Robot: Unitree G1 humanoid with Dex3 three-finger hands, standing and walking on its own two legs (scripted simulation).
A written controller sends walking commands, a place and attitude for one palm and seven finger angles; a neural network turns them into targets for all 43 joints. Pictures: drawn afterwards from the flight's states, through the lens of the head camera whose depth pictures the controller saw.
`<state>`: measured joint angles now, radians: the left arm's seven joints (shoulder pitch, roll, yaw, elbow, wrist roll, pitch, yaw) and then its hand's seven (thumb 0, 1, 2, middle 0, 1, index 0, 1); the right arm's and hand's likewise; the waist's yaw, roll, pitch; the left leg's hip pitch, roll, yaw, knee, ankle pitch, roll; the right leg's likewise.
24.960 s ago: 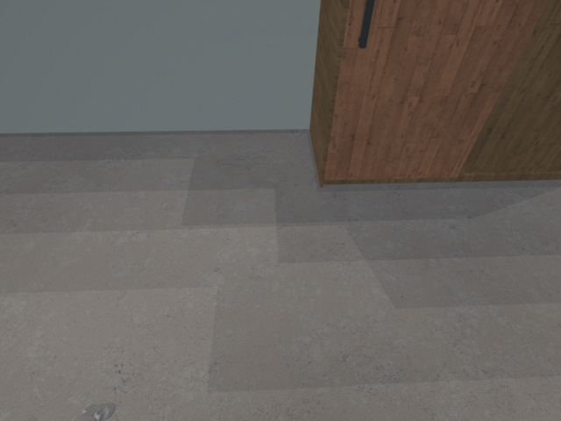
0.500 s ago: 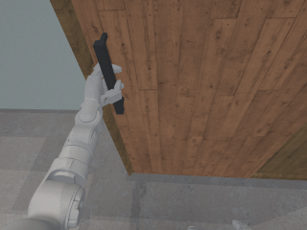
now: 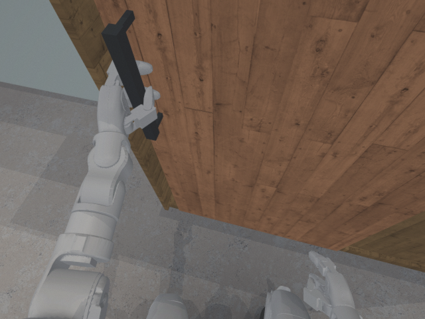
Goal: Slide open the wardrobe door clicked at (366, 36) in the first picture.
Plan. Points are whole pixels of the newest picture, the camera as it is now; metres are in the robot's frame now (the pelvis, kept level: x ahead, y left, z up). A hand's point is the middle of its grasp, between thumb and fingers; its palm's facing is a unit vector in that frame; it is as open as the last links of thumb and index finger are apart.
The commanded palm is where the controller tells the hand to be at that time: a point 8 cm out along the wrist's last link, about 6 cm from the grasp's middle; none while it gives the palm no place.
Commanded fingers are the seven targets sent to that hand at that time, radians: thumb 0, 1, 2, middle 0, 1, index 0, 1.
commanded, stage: step sideways, sliding the door along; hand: left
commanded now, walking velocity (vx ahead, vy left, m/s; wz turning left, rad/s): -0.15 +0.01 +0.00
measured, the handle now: (142, 86) +0.45 +0.23 +0.12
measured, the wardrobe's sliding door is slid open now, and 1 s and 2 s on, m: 0.06 0.38 0.62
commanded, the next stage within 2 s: none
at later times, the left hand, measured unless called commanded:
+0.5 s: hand (230, 123) +0.40 +0.06 +0.12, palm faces +0.28 -0.96 -0.01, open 6.2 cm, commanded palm +0.36 +0.04 +0.12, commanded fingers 0.00 0.90 0.90 -0.45 -1.40 -0.45 -1.40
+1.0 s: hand (343, 151) +0.38 -0.11 +0.12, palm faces +0.14 -0.99 -0.07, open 6.3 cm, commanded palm +0.35 -0.11 +0.12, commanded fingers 0.00 0.90 0.90 -0.45 -1.40 -0.45 -1.40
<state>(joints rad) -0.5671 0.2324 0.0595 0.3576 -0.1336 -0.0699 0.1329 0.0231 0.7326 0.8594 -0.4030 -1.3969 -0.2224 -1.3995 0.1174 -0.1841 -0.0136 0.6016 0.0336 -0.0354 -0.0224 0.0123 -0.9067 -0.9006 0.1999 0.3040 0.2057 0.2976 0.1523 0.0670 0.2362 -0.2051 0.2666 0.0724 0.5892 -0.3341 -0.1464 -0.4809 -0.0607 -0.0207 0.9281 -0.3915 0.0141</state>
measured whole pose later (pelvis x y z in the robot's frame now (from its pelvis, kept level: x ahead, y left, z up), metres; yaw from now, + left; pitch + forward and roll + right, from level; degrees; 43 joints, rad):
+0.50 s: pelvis +0.07 -0.11 +0.01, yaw +3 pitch +0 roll -3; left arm -0.19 0.09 -0.04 -0.08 -0.04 -0.10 0.19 0.03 0.77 0.83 -0.35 -1.39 -0.19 -1.38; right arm 0.14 -0.19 -0.01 0.56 0.03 -0.14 0.01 0.02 -0.91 -0.90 0.20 0.30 0.20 0.30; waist 0.14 0.06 0.22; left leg -0.17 0.15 0.13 0.56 -0.37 -0.04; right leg -0.52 -0.02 -0.07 1.10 -0.48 0.02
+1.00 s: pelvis +0.06 -0.23 +0.01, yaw -1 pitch +0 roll +4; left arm -0.01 0.08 -0.04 -0.18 -0.03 -0.12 0.17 0.00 0.76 0.81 -0.38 -1.40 -0.18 -1.37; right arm 0.07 -0.24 -0.01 0.55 0.02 -0.07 0.00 0.01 -0.91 -0.90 0.20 0.30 0.20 0.30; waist 0.05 -0.02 0.19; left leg -0.33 -0.04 0.08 0.82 -0.55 -0.05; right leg -0.41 0.02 -0.08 0.44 -0.05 -0.13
